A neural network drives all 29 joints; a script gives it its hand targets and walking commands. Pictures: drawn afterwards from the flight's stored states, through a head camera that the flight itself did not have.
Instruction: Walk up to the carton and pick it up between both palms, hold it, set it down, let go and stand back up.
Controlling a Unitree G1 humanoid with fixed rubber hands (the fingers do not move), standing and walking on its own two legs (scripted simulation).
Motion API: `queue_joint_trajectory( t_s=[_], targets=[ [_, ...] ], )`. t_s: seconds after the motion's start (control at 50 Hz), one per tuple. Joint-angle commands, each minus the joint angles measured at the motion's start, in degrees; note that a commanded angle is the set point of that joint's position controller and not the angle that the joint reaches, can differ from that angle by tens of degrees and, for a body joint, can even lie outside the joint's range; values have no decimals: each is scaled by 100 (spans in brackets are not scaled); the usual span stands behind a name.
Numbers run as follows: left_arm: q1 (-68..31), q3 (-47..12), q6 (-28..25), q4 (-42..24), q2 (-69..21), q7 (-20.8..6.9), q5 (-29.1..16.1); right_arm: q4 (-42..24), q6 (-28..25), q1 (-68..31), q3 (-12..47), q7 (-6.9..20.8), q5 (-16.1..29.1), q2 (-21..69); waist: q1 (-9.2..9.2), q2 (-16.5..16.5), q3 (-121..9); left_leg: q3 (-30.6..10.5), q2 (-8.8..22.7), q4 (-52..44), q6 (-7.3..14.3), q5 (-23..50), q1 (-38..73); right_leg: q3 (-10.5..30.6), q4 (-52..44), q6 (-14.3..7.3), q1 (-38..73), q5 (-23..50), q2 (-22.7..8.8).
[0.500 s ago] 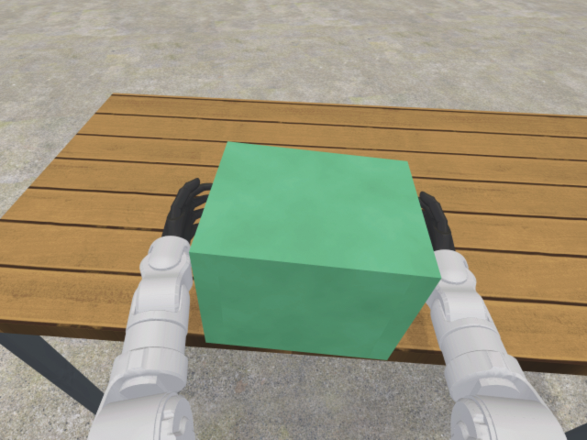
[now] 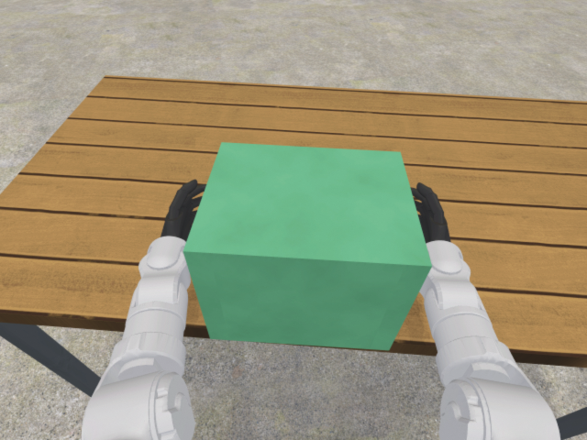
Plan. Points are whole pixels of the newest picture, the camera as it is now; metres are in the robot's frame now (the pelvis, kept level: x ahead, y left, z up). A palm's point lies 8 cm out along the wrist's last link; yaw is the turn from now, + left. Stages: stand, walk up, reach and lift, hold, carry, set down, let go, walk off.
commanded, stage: set down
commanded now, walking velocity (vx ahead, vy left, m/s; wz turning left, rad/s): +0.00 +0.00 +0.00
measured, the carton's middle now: (304, 245) +0.39 +0.01 +0.04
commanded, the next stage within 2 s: none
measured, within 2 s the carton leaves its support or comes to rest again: rests again in 0.10 s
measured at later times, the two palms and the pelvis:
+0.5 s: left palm (177, 235) +0.39 +0.20 +0.07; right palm (430, 240) +0.39 -0.17 +0.07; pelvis -0.01 +0.01 +0.00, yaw -1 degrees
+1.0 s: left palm (178, 238) +0.39 +0.20 +0.06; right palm (430, 242) +0.39 -0.17 +0.07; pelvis -0.01 +0.01 +0.00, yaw -1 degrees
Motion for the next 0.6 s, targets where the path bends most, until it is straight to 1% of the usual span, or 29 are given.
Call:
queue_joint_trajectory(
  t_s=[0.0,0.02,0.04,0.06,0.1,0.12,0.14,0.16,0.18,0.2,0.22,0.24,0.26,0.28,0.3,0.32,0.34,0.36,0.38,0.4,0.42,0.44,0.46,0.48,0.5,0.52,0.54,0.56,0.58],
  targets=[
    [-3816,-1340,-476,-948,-2121,-154,-70,-1287,-652,-3977,1379,643,-132,2385,47,261,-3369,-368,121,402,215,1136,1947,236,260,700,529,3592,-354],
    [-3565,-1276,-467,-870,-2188,-149,22,-1173,-638,-3692,1351,645,-116,2435,32,388,-3234,-357,119,421,199,1297,2016,242,247,684,479,3690,-379],
    [-3822,-1269,-470,-965,-2083,-137,-40,-1211,-632,-3895,1285,634,-156,2357,18,293,-3335,-391,147,417,198,1227,2092,242,197,658,414,3532,-344],
    [-3672,-1216,-492,-928,-2133,-143,53,-1114,-624,-3717,1290,658,-158,2427,67,305,-3242,-331,138,455,173,1237,2129,196,187,639,317,3435,-339],
    [-3676,-1327,-582,-1065,-2228,-92,51,-1283,-749,-3775,1331,703,-190,2398,99,365,-3502,-382,139,460,127,1456,2268,154,148,599,229,3485,-311],
    [-3668,-1294,-616,-952,-2213,-77,90,-1251,-750,-3776,1280,706,-228,2404,95,367,-3578,-384,134,470,143,1426,2225,217,148,627,197,3448,-318],
    [-3502,-1276,-639,-822,-2255,-65,167,-1138,-763,-3596,1255,724,-304,2449,96,361,-3533,-393,144,483,98,1462,2248,153,136,585,198,3403,-304],
    [-3403,-1193,-646,-810,-2232,-76,204,-1096,-732,-3440,1227,723,-320,2444,100,350,-3376,-369,140,438,105,1304,2262,188,64,562,175,3238,-294],
    [-3397,-1165,-658,-804,-2224,-74,199,-1170,-751,-3546,1182,735,-349,2409,152,388,-3355,-370,137,432,117,1250,2182,167,68,578,75,3120,-294],
    [-3367,-1158,-631,-689,-2249,-74,275,-943,-686,-3408,1159,756,-376,2458,132,470,-3040,-367,137,419,74,1164,2181,167,19,551,-66,2912,-321],
    [-3391,-1127,-590,-616,-2152,-82,258,-931,-633,-3471,1058,769,-411,2392,135,442,-2861,-380,143,424,54,994,2129,158,-29,544,-153,2683,-317],
    [-3496,-1092,-593,-760,-2152,-52,264,-961,-622,-3559,1007,801,-463,2344,152,398,-2871,-365,152,350,57,777,2183,139,-63,549,-222,2357,-299],
    [-3479,-1024,-587,-767,-2079,-47,326,-975,-606,-3536,972,820,-503,2358,170,333,-2774,-338,166,330,64,677,2163,151,-102,523,-290,2142,-322],
    [-3496,-1089,-607,-859,-2073,-27,297,-1075,-647,-3525,968,822,-491,2325,127,366,-2903,-322,173,396,81,852,2179,150,-68,531,-283,2303,-316],
    [-3339,-1091,-619,-772,-2096,-28,311,-1120,-686,-3527,1029,817,-506,2391,197,291,-3070,-366,148,422,87,948,2195,171,-40,551,-151,2473,-310],
    [-3296,-1030,-634,-655,-2055,-47,303,-1069,-665,-3471,1040,802,-547,2356,159,171,-3022,-381,175,402,112,926,2118,180,4,572,-81,2581,-344],
    [-3345,-952,-647,-551,-1998,-60,352,-1004,-633,-3500,1013,797,-568,2358,197,231,-2921,-357,158,363,153,796,1933,183,27,597,-17,2571,-368],
    [-3131,-901,-646,-529,-2060,-74,408,-956,-630,-3327,1052,809,-520,2425,224,228,-2878,-333,148,341,180,838,1843,223,49,625,82,2691,-377],
    [-3268,-1009,-690,-646,-2098,-43,303,-1013,-689,-3469,1006,821,-548,2395,185,188,-3073,-351,157,296,148,896,1907,152,86,651,1,2742,-316],
    [-3191,-1049,-712,-636,-2180,-40,317,-945,-716,-3314,1023,845,-533,2397,160,287,-3113,-358,160,339,133,954,1996,161,69,621,-68,2757,-331],
    [-3284,-989,-707,-499,-2062,-39,348,-847,-686,-3402,986,864,-574,2396,177,214,-3004,-355,169,310,115,852,2013,138,36,617,-146,2625,-310],
    [-3275,-980,-687,-490,-2062,-16,345,-875,-670,-3451,919,869,-614,2284,152,224,-2936,-359,188,311,99,785,2023,131,26,602,-315,2425,-316],
    [-3124,-949,-668,-566,-2104,1,441,-762,-650,-3239,908,892,-593,2335,192,353,-2819,-323,171,325,66,803,2153,156,-11,566,-409,2294,-304],
    [-3205,-987,-674,-643,-2053,7,387,-819,-663,-3294,878,884,-607,2336,132,343,-2829,-325,171,380,58,799,2171,162,-40,577,-533,2235,-297],
    [-3126,-902,-649,-535,-2054,-17,464,-795,-618,-3268,918,904,-575,2397,223,307,-2738,-342,173,385,73,692,2203,146,-58,550,-574,2085,-308],
    [-3056,-951,-660,-666,-2102,4,405,-956,-668,-3291,940,901,-567,2356,203,271,-2812,-327,168,393,60,825,2213,158,-53,544,-507,2185,-271],
    [-3110,-928,-669,-564,-2150,-22,390,-991,-657,-3381,972,907,-639,2467,244,219,-2833,-350,166,393,88,781,2097,157,-37,559,-477,2193,-303],
    [-3196,-937,-675,-529,-2088,-30,363,-901,-649,-3371,948,912,-638,2382,197,126,-2791,-340,164,382,87,829,2031,136,-13,577,-364,2346,-295],
    [-3036,-824,-697,-493,-2046,-41,446,-978,-668,-3353,925,902,-648,2356,264,177,-2763,-302,132,362,117,728,1961,176,-14,590,-269,2325,-302]
  ],
)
